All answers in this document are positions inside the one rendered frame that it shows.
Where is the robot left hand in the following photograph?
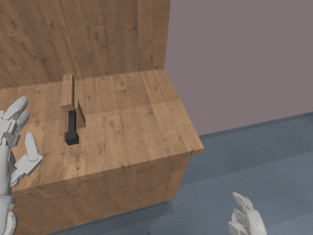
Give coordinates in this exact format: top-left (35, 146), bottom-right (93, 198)
top-left (0, 96), bottom-right (43, 197)

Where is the counter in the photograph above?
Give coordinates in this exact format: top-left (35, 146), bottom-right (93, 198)
top-left (0, 0), bottom-right (204, 235)

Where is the tap lever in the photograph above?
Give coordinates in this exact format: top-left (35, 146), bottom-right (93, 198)
top-left (65, 109), bottom-right (79, 146)

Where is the robot right hand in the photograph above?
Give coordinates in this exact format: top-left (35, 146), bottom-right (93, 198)
top-left (228, 192), bottom-right (267, 235)

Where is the robot left forearm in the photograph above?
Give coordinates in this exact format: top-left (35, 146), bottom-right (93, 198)
top-left (0, 195), bottom-right (19, 235)

